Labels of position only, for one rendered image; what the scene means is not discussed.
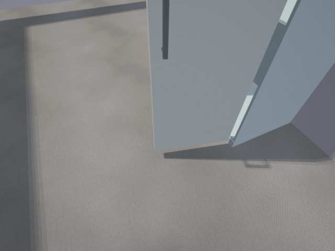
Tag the fridge door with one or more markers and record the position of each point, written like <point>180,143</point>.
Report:
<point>214,52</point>

